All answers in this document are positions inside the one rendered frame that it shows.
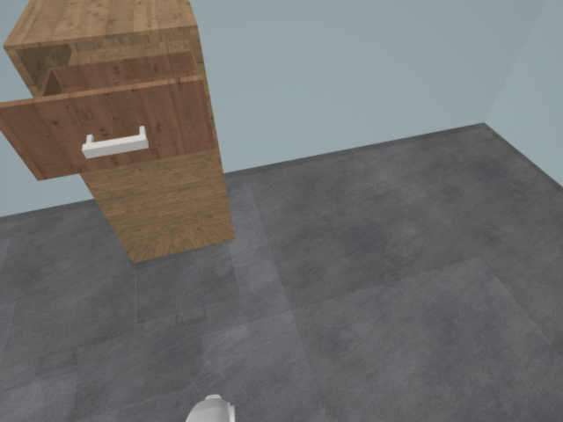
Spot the cabinet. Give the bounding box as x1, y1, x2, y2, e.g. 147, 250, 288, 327
3, 0, 235, 263

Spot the robot left thigh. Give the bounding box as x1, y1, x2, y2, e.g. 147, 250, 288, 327
186, 398, 236, 422

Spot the drawer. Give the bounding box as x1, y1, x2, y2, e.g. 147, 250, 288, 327
0, 51, 216, 181

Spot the handle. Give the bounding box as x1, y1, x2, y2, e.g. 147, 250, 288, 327
82, 126, 149, 159

